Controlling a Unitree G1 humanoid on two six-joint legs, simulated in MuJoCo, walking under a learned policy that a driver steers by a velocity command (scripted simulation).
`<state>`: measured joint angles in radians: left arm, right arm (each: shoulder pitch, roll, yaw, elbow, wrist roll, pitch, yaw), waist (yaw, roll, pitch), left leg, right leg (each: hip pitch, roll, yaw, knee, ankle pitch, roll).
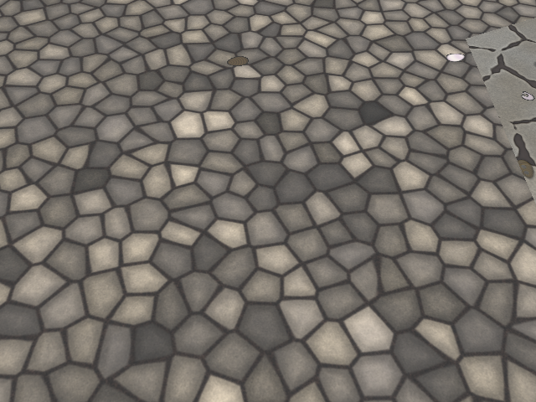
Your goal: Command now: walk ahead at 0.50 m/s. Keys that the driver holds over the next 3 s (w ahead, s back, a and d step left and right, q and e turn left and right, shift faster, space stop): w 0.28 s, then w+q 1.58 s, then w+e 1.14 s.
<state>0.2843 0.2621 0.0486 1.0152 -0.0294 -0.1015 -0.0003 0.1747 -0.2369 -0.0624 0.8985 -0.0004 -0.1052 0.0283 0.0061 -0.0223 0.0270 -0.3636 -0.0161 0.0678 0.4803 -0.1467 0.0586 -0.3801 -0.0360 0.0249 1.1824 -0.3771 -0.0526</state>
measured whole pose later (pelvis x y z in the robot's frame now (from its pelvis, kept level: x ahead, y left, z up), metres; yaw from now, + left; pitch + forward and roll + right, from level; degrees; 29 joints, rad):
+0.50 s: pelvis +0.28 -0.05 -0.01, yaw +3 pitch +2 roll +0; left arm 0.03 0.23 0.06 0.88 -0.01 -0.12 -0.03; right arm 0.39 -0.24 -0.06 1.01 0.03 -0.07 -0.01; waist -0.04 0.02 0.03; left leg -0.20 0.00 -0.06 0.97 -0.51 0.03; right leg -0.46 -0.01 -0.06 0.56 -0.14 -0.03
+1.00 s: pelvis +0.54 +0.02 -0.02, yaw +20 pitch +1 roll -2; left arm 0.30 0.27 0.09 0.98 -0.01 -0.05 0.02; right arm 0.06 -0.25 -0.09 0.76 0.03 -0.03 0.05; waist 0.03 0.01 0.05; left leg -0.51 0.01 0.09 0.64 -0.16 0.13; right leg 0.03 -0.12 -0.29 0.63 -0.48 0.05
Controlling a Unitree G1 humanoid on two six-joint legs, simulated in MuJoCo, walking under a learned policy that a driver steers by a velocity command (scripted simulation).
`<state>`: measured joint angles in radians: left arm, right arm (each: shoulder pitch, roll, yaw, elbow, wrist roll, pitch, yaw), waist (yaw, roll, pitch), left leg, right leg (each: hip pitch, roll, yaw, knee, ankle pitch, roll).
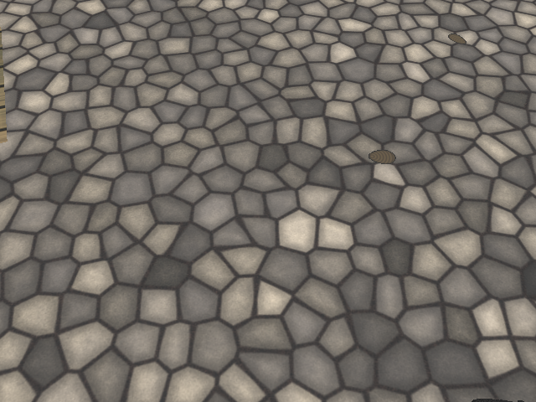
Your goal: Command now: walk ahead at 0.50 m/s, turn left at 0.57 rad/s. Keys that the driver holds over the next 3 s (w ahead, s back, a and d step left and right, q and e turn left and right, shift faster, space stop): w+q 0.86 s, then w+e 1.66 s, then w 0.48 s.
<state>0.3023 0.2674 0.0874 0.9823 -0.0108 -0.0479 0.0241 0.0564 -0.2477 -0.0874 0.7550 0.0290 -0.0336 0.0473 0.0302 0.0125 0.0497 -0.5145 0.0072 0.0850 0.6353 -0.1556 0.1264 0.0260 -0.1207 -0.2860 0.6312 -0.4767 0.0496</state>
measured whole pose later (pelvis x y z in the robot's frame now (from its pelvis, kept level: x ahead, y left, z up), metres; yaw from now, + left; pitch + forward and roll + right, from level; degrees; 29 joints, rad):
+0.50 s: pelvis +0.29 +0.00 +0.01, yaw +18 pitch +3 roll -1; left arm -0.01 0.26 0.06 0.76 0.00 -0.14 -0.02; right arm 0.40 -0.29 -0.09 0.80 0.01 -0.04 -0.02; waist -0.07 0.00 0.00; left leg -0.08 -0.08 -0.23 0.57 -0.48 0.06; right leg -0.46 0.03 0.03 0.47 -0.05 -0.02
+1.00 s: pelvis +0.52 +0.12 +0.01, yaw +33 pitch +2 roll -2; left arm 0.36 0.30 0.07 0.92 -0.04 -0.06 -0.01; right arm 0.04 -0.26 -0.05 0.59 0.01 -0.04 0.05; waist 0.09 0.02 0.04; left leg -0.52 0.04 0.03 0.55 -0.12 0.09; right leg 0.09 -0.06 -0.21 0.33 -0.42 0.06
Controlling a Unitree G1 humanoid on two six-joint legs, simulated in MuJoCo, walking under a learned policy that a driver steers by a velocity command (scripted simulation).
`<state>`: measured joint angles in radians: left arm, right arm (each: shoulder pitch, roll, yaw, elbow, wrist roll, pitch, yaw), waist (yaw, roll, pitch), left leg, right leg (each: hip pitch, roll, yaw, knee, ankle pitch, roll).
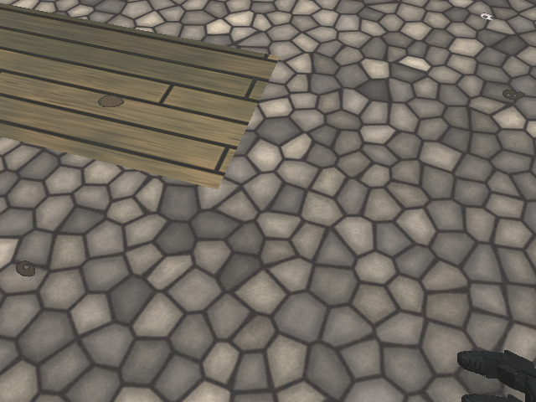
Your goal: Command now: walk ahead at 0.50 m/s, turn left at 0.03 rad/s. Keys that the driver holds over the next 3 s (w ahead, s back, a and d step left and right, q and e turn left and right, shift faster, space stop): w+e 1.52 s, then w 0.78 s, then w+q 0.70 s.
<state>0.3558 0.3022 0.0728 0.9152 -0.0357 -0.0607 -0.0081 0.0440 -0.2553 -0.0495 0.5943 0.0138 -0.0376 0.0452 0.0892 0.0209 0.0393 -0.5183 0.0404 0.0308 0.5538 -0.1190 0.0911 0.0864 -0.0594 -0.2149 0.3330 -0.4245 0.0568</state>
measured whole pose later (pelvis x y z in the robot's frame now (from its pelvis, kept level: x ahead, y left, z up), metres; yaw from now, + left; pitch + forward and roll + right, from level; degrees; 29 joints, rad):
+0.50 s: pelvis +0.27 -0.01 +0.00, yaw -13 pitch +2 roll +2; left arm 0.08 0.25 0.05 0.77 -0.02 -0.03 -0.06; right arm 0.32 -0.27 -0.09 0.83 0.01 -0.06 -0.02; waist -0.06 -0.03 0.03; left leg 0.11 0.01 0.29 0.27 -0.40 -0.03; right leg -0.62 -0.07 -0.05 0.66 -0.07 -0.06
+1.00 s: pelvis +0.55 -0.10 +0.01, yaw -32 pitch +3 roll +0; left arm 0.36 0.30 0.08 0.74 -0.03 -0.03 0.01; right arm 0.03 -0.28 -0.05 0.68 0.01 -0.12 0.02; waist 0.09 0.03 0.01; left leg -0.50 0.00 -0.07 0.47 -0.02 -0.02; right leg -0.09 0.10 0.21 0.47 -0.41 -0.05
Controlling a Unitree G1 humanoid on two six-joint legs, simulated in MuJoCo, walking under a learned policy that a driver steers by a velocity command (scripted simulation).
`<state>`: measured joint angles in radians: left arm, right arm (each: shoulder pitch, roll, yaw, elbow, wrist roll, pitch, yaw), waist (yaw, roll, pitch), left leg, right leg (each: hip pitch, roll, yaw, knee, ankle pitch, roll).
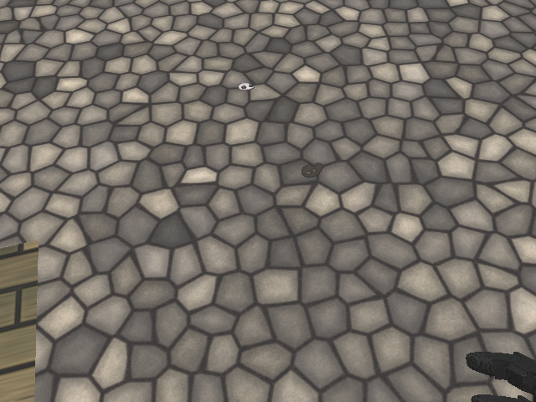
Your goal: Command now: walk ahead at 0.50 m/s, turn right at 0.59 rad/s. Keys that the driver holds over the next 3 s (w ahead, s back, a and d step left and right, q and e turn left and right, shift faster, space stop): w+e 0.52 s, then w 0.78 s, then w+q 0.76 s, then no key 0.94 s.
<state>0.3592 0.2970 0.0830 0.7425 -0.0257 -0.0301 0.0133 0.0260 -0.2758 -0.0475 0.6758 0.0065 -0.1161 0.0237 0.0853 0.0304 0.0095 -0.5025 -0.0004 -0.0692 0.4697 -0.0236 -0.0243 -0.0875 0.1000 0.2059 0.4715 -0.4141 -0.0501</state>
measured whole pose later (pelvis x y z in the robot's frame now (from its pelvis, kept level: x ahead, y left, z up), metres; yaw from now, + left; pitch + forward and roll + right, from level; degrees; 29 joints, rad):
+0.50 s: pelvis +0.26 -0.03 +0.00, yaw -18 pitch +2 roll +2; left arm 0.07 0.27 0.06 0.59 -0.02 -0.02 -0.06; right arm 0.33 -0.31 -0.08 0.84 0.02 -0.06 0.00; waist -0.09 -0.02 0.04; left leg 0.09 0.04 0.24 0.29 -0.40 -0.05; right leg -0.60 -0.06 -0.03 0.64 -0.11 -0.06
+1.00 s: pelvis +0.52 -0.13 +0.01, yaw -25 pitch +2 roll -1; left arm 0.37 0.29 0.06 0.77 -0.02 -0.06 0.00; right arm 0.05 -0.27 -0.03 0.73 0.01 -0.09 0.04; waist 0.08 0.05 0.02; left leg -0.59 0.06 -0.02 0.53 0.05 0.00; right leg 0.02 0.08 0.04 0.29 -0.34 -0.05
